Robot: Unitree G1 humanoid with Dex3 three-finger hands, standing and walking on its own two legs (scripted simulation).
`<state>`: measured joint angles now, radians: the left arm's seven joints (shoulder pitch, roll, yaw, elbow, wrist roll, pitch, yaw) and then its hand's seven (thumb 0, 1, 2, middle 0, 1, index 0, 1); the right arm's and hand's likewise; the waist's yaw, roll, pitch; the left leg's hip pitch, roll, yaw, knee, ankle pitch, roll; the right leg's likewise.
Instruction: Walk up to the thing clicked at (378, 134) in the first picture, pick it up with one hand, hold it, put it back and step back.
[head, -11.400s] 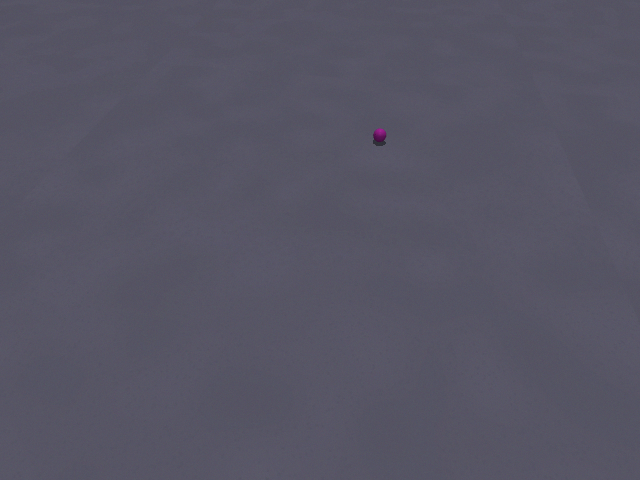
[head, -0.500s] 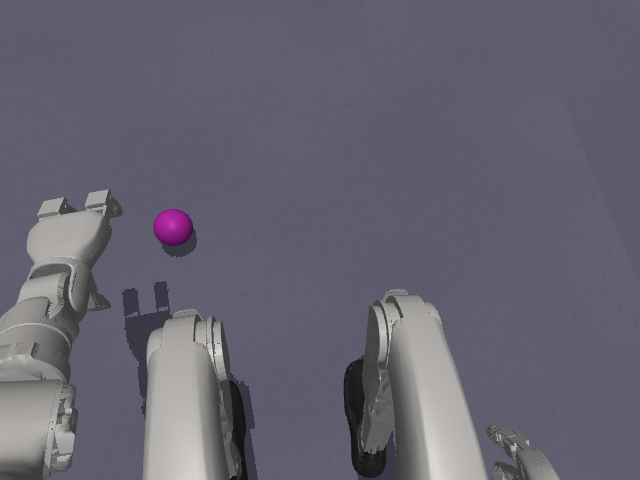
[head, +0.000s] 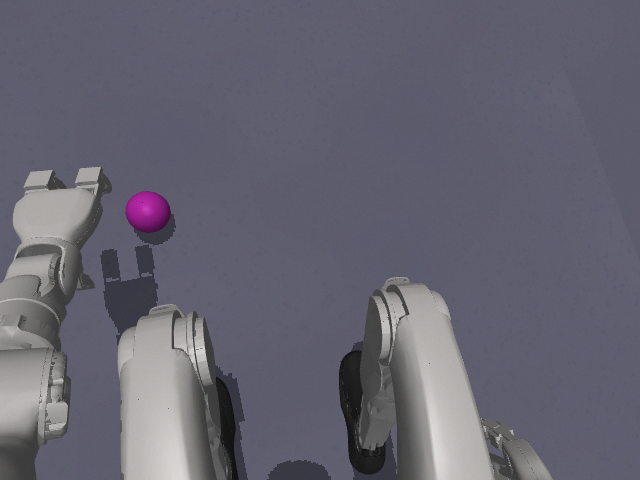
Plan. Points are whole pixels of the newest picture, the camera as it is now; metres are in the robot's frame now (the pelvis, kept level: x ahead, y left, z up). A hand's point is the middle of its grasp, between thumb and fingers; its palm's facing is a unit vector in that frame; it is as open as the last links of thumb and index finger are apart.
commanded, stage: rise first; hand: left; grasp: from above
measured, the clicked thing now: (148, 212) +0.51 +0.23 -0.32
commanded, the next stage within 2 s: none
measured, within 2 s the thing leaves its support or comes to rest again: neither
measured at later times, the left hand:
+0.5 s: hand (91, 238) +0.43 +0.27 -0.19, palm faces -0.47 -0.05 -0.88, open 14.0 cm
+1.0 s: hand (98, 229) +0.45 +0.27 -0.20, palm faces -0.46 -0.05 -0.89, open 14.1 cm
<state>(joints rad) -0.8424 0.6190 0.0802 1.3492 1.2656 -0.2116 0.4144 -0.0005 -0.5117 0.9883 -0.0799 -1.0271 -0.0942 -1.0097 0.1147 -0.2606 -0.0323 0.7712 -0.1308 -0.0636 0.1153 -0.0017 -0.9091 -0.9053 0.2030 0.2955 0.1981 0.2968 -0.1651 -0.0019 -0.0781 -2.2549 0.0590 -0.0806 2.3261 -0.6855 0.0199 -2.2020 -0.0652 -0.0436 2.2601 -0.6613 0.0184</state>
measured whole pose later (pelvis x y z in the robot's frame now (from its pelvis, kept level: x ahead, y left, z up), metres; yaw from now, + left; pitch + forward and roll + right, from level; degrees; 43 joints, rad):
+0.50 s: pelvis +0.00 +0.00 -0.02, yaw +0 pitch +35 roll -6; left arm -0.88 0.64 0.09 1.41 1.27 -0.21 0.43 0.00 -0.50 0.98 -0.08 -1.04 -0.10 -1.02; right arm 0.14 -0.28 -0.02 0.78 -0.14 -0.07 0.13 0.00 -0.91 -0.91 0.20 0.30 0.20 0.30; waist -0.19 0.00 -0.06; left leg -2.30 0.06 -0.09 2.38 -0.70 0.02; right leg -2.25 -0.06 -0.04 2.31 -0.67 0.02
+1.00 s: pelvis +0.01 +0.00 -0.03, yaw -1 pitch +34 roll -6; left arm -0.92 0.67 0.11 1.45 1.28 -0.21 0.45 0.00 -0.54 1.02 -0.09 -1.02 -0.09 -1.02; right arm 0.14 -0.29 0.00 0.77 -0.16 -0.09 0.14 0.00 -0.91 -0.91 0.20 0.30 0.20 0.30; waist -0.21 0.00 -0.04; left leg -2.33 0.05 -0.11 2.42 -0.70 0.01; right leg -2.27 -0.06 -0.05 2.35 -0.67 0.02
